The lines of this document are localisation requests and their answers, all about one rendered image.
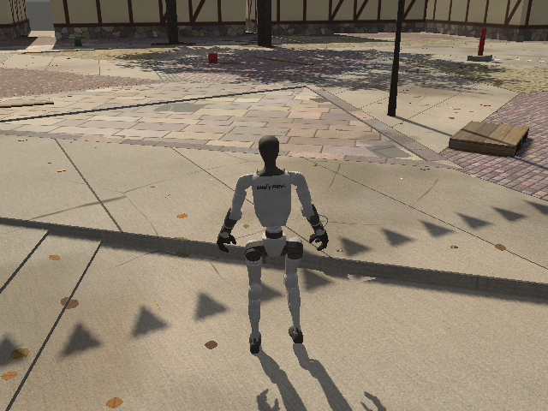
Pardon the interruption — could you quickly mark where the left robot thigh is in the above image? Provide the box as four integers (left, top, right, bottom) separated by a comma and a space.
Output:
245, 240, 263, 301

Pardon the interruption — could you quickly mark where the robot right hand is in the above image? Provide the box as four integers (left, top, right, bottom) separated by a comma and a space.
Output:
309, 231, 329, 251

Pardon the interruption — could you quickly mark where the robot left upper arm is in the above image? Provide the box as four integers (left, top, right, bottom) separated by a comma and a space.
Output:
229, 173, 253, 221

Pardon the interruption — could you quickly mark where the robot right upper arm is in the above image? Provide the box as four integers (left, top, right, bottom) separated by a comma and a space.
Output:
289, 171, 315, 217

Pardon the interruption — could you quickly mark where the robot left forearm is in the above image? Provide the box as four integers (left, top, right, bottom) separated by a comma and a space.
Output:
219, 207, 237, 238

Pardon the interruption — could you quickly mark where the right robot foot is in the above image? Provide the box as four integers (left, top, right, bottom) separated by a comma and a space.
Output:
289, 326, 303, 343

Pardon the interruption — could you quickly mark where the robot left hand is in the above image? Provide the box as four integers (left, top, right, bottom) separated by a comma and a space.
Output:
217, 233, 236, 253

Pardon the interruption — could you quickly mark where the robot right forearm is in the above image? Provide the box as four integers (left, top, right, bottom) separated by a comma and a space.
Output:
307, 204, 325, 235

